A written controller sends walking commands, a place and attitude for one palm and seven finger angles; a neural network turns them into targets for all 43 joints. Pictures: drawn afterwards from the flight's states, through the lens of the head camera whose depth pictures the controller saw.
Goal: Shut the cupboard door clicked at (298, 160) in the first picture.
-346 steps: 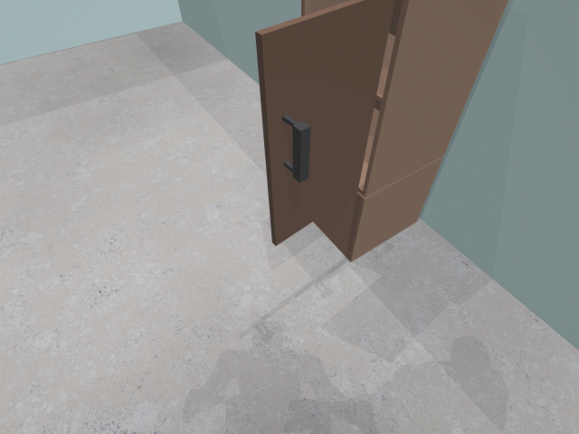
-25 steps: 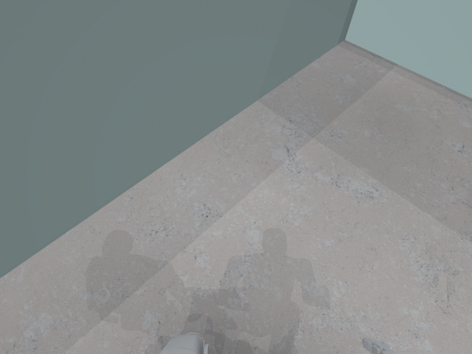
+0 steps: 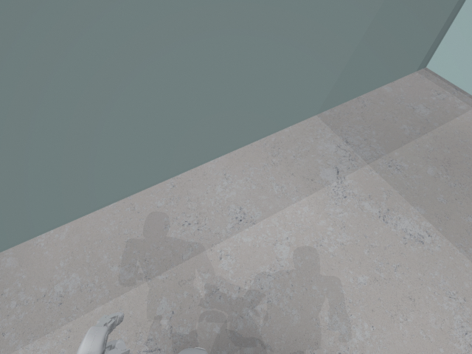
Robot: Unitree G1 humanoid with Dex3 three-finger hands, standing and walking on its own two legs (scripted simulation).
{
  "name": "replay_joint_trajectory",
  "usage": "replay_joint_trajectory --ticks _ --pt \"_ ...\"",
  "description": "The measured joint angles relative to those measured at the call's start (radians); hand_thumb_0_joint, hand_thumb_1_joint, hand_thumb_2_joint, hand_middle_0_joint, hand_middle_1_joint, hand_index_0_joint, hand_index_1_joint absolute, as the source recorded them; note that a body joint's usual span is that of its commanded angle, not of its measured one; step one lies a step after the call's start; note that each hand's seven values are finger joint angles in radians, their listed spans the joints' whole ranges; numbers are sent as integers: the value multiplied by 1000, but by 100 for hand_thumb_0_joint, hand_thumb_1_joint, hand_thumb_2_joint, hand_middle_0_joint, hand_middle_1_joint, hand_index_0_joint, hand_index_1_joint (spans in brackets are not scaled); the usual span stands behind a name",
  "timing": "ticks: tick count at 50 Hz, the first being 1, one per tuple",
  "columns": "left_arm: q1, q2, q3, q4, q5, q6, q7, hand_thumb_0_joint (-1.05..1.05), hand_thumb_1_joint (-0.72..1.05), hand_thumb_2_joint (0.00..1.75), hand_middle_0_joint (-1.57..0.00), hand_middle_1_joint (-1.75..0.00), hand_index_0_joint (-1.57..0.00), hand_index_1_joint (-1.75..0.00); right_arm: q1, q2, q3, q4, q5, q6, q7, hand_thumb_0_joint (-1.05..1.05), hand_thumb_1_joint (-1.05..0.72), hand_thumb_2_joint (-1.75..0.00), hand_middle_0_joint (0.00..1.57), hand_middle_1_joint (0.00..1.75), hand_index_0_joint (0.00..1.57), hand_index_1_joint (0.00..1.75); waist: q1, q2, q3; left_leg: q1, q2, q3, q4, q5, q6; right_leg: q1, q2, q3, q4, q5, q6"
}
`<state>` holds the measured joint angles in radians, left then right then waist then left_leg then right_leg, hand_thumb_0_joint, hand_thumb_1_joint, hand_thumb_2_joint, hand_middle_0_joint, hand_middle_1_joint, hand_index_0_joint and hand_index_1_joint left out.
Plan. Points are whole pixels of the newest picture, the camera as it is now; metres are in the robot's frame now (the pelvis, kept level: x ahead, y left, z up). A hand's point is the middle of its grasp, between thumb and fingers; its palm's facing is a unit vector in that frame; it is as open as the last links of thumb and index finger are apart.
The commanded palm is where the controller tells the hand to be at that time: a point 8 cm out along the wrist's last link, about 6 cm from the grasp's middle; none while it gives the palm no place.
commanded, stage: walk to a spot facing it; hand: left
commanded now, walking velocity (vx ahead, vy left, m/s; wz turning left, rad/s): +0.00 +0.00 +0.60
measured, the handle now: out of the picture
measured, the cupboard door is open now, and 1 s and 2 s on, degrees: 96 96 96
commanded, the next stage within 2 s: none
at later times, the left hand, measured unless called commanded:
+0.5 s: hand out of the picture +0.00 +0.24 -0.17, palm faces +0.33 -0.91 -0.25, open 7.4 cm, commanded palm none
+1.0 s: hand out of the picture +0.01 +0.18 -0.15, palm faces +0.56 -0.79 -0.23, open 7.4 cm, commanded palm none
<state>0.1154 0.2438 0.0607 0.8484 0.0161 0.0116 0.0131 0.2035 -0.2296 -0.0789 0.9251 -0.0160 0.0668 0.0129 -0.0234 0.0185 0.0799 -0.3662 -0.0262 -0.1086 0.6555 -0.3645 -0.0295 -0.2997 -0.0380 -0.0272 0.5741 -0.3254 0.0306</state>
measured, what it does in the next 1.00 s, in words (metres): steps on the spot, turning left: left foot, then right foot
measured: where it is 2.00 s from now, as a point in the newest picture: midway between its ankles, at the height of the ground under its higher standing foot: outside the picture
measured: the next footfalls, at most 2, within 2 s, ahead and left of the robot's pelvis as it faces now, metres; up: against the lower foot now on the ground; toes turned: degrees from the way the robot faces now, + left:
left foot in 0.34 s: +0.04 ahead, +0.12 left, +0.00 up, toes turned +19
right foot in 0.78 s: +0.12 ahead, -0.13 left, +0.00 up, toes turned +27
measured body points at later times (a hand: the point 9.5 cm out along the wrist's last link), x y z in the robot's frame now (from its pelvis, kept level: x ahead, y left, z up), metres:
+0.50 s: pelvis +0.01 +0.01 +0.00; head +0.05 +0.06 +0.45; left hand -0.01 +0.29 -0.15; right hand +0.20 -0.20 -0.12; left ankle +0.01 +0.11 -0.73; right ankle +0.01 -0.14 -0.65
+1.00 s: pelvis +0.05 -0.02 +0.01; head +0.10 +0.00 +0.46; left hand -0.02 +0.22 -0.13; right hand +0.26 -0.20 -0.14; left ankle -0.02 +0.08 -0.67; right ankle +0.08 -0.15 -0.73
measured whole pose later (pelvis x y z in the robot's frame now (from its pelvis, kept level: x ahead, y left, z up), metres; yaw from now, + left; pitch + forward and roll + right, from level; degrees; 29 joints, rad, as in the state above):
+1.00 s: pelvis +0.05 -0.02 +0.01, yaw +37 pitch +1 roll +2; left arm 0.19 0.18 0.03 0.88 0.02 0.01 0.02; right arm 0.16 -0.25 -0.09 0.94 -0.01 0.09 0.03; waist -0.04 -0.02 0.11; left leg -0.47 0.01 0.04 0.95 -0.45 -0.07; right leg -0.17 -0.10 -0.14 0.50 -0.34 0.02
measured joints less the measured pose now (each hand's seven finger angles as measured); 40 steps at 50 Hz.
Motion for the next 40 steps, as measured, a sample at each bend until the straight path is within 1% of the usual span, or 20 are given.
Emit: replay_joint_trajectory --ticks 2,4,6,8,10,14,16,17,18,19,20,22,23,25,28,31,36,38,39,40 --pt "1 -25 -13 2 3 -9 6 0 91 90 -20 -30 -20 -29 -10 -21 -12 8 -1 11 0 1 -91 -90 20 30 20 30 -11 24 18 -69 -4 22 219 -122 -5 9 -6 -30 24 -16 -26" --pt "15 -44 -23 5 1 -11 10 0 91 90 -20 -30 -20 -29 -19 -32 -16 16 -2 19 2 1 -91 -90 20 30 20 30 -19 26 27 -121 5 66 403 -129 -19 39 -20 -54 5 -12 -31" --pt "32 -55 -29 11 1 -9 12 0 91 90 -20 -30 -20 -30 -28 -32 -15 20 0 24 8 1 -91 -90 20 30 20 30 -24 13 30 -139 21 105 466 -108 -31 71 -35 -76 -29 -1 -30" --pt "48 -61 -33 19 2 -9 11 0 91 90 -20 -30 -20 -30 -37 -27 -11 20 1 26 14 1 -91 -90 19 30 20 30 -23 -8 31 -128 35 136 428 -94 -40 97 -51 -98 -57 7 -29" --pt "63 -64 -35 26 5 -9 9 0 91 90 -20 -30 -20 -30 -48 -21 -6 18 3 25 18 1 -91 -90 19 30 20 30 -16 -27 34 -102 44 160 338 -87 -42 113 -65 -122 -69 7 -25" --pt "90 -53 -28 42 8 -7 4 0 90 90 -20 -30 -20 -30 -78 -12 5 5 5 18 23 1 -91 -90 19 30 20 30 7 -55 41 -34 47 195 145 -72 -28 120 -89 -173 -38 -21 -12" --pt "107 -38 -19 50 6 -3 1 0 90 90 -20 -30 -20 -30 -91 -10 9 -9 4 10 24 1 -91 -90 19 30 20 30 16 -68 40 15 40 211 26 -13 -15 108 -105 -195 13 -53 1" --pt "120 -31 -15 52 3 1 -1 0 90 90 -21 -30 -20 -30 -93 -14 11 -22 2 2 26 1 -91 -90 19 30 20 30 17 -67 32 42 41 211 -44 76 7 87 -111 -205 63 -77 8" --pt "121 -20 -9 58 -1 11 -3 0 90 90 -21 -30 -20 -30 -98 -13 9 -31 -1 -10 24 1 -91 -90 19 30 20 30 15 -73 30 27 34 206 -34 115 42 49 -118 -190 154 -134 24" --pt "117 -7 -4 64 -1 25 -2 0 90 90 -20 -30 -20 -30 -103 -10 11 -37 -2 -18 22 1 -91 -90 19 30 20 30 19 -81 33 11 27 201 -2 97 66 4 -111 -150 262 -197 32" --pt "112 4 1 71 0 39 2 0 90 90 -20 -30 -20 -30 -104 -7 14 -42 -3 -24 19 0 -91 -90 19 30 20 30 24 -84 32 3 25 195 14 71 79 -40 -96 -111 360 -231 37" --pt "97 19 10 84 1 55 5 1 91 90 -20 -30 -20 -30 -96 -1 19 -49 -6 -30 7 0 -91 -90 20 30 20 30 26 -79 24 3 21 173 1 53 86 -114 -69 -58 497 -216 44" --pt "88 24 15 86 2 58 3 1 91 90 -20 -30 -20 -29 -91 1 20 -49 -7 -30 2 0 -91 -90 20 30 20 30 27 -76 21 9 19 162 -20 63 82 -142 -62 -39 533 -187 47" --pt "73 30 20 78 3 56 -1 1 91 90 -20 -30 -20 -29 -82 4 24 -44 -7 -30 -4 0 -91 -90 20 30 20 30 31 -67 19 25 13 142 -69 94 76 -177 -54 -11 551 -130 50" --pt "57 33 22 59 4 48 -5 1 91 90 -20 -29 -20 -29 -65 8 28 -33 -7 -29 -6 0 -91 -90 20 30 20 30 32 -51 12 42 8 111 -125 128 78 -193 -47 15 502 -88 54" --pt "39 31 20 44 3 44 -5 1 91 90 -20 -29 -19 -29 -45 14 27 -24 -8 -26 -3 0 -91 -90 20 30 20 30 22 -35 7 47 4 74 -153 146 71 -178 -35 29 423 -84 56" --pt "6 13 8 21 -4 36 -2 1 91 90 -20 -29 -19 -29 -16 17 15 -10 -11 -13 0 0 -90 -90 20 30 20 30 -3 -5 5 28 -5 3 -136 146 45 -86 6 28 206 -89 46" --pt "3 5 2 7 -6 23 -2 1 91 90 -20 -29 -19 -29 -3 14 8 -7 -7 -4 0 0 -90 -90 20 30 20 30 -8 2 0 8 -17 -25 -102 132 29 -14 20 18 53 -23 38" --pt "11 7 -2 -5 -4 12 -1 0 91 90 -20 -30 -20 -29 8 15 5 -8 -3 0 2 0 -90 -90 20 30 20 30 -6 -12 -12 -15 -33 -23 -68 110 24 23 9 25 -34 2 19" --pt "9 -5 -3 -4 1 4 4 0 91 90 -20 -30 -20 -29 3 7 -2 -3 0 4 3 1 -90 -90 20 30 20 30 -2 0 -7 -43 -32 -23 7 26 17 21 11 16 -27 2 1"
